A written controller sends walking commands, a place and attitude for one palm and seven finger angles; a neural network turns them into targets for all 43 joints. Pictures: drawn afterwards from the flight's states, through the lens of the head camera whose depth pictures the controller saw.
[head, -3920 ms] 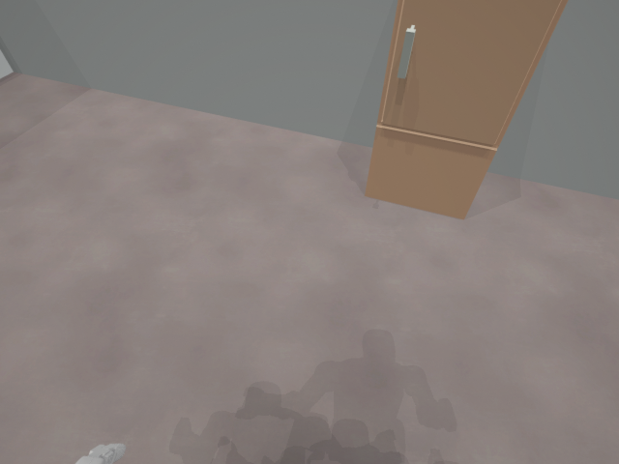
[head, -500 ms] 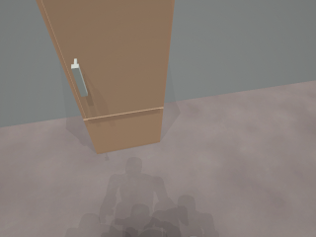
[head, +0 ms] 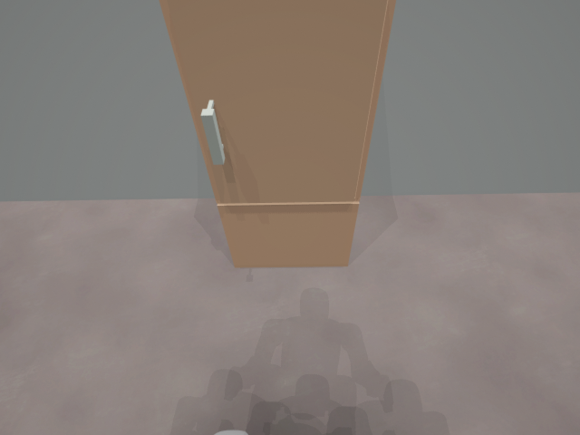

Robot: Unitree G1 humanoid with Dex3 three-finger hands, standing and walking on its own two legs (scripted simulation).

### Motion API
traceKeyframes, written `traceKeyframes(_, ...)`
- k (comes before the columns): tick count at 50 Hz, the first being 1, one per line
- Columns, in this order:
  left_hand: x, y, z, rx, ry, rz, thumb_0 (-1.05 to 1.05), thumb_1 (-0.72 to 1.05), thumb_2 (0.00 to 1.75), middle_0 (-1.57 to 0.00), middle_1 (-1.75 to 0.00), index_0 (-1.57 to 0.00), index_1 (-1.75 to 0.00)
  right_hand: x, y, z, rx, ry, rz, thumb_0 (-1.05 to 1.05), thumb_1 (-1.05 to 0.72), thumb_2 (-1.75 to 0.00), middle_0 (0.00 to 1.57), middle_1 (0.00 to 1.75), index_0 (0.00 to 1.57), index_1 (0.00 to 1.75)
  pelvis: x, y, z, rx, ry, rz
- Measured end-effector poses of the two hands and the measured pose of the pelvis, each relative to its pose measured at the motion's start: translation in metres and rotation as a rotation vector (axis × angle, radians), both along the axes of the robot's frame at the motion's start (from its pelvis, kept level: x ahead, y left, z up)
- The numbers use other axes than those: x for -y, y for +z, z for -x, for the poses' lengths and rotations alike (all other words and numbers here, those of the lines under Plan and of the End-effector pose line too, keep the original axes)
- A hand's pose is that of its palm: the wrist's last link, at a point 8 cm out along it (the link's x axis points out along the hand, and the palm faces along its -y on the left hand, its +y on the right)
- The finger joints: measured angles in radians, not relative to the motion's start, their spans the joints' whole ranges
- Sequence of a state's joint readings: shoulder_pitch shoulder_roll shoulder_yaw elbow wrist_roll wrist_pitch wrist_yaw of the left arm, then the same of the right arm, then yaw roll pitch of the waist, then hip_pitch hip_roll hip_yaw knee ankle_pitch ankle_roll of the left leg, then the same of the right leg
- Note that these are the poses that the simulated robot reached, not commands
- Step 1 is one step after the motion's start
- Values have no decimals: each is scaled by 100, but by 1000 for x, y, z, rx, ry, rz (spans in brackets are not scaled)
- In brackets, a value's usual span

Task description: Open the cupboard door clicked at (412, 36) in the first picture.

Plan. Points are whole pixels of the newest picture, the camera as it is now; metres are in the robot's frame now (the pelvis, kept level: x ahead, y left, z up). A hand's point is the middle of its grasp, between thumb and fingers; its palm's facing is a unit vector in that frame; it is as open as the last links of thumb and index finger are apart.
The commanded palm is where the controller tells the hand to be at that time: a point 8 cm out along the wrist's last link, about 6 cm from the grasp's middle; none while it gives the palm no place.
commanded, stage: take the last steps up to it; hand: left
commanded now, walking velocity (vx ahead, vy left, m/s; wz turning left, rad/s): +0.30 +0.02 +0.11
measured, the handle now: (215, 132) +0.78 +0.25 -0.06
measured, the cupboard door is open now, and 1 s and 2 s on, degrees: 0 0 0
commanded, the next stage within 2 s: come to a stop and stand still in 0.76 s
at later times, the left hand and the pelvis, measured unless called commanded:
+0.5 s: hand out of the picture +0.12 +0.20 -0.18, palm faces +0.05 -0.98 -0.20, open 7.4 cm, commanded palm none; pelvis +0.10 +0.01 -0.01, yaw +1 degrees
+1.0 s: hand (195, 394) +0.21 +0.20 -0.20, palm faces +0.11 -0.99 -0.12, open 7.3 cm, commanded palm none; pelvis +0.24 +0.04 -0.01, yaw +1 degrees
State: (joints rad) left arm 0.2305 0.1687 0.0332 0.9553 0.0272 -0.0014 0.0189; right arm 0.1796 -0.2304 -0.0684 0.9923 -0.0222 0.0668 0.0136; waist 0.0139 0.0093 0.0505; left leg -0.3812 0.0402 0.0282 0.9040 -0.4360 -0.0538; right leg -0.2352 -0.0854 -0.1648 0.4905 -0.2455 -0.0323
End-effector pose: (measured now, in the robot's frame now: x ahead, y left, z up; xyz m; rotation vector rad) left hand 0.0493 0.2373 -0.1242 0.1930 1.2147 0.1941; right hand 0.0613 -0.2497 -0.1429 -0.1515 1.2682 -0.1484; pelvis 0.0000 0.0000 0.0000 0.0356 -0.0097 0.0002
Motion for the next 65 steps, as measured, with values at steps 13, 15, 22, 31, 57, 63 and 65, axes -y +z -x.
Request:
traceKeyframes(13, -36, -27, 78, -245, 119, 87, 0, 91, 90, -20, -30, -20, -30, -53, 15, -23, 49, 81, 36, 0, -92, -89, 20, 30, 21, 30, -32, -2, -23, 0, 42, 39)
traceKeyframes(15, -36, -23, 66, -234, 116, 90, 0, 91, 90, -20, -30, -20, -30, -52, 14, -12, -1, 65, 36, 0, -93, -89, 20, 30, 21, 30, -33, 1, -32, 0, 45, 38)
traceKeyframes(22, -24, -21, -16, -165, 63, 77, 0, 91, 90, -20, -30, -20, -30, -45, -2, 20, -189, -10, -1, 0, -92, -89, 20, 30, 21, 30, -24, -4, -72, -2, 31, 24)
traceKeyframes(31, 8, -22, -116, -18, 40, 52, 0, 91, 90, -20, -30, -20, -30, -23, -18, -25, -263, -34, -38, 1, -91, -89, 20, 30, 20, 30, 2, -13, -132, 7, 34, 38)
traceKeyframes(57, -27, -35, -195, -203, 60, 99, 0, 91, 90, -20, -30, -20, -30, -62, 16, -268, 69, 23, 59, -1, -95, -89, 21, 30, 21, 30, -38, -2, -246, 4, -2, 59)
traceKeyframes(63, -30, -25, -222, -117, 40, 36, 0, 91, 90, -20, -30, -20, -30, -36, 12, -243, 32, -5, 53, -1, -93, -89, 21, 30, 21, 30, -19, -2, -236, 5, -1, 57)
traceKeyframes(65, -25, -21, -228, -86, 29, 18, 0, 91, 90, -20, -30, -20, -30, -26, 6, -233, 18, -14, 39, 0, -92, -89, 20, 30, 21, 30, -11, -4, -232, 7, 1, 53)
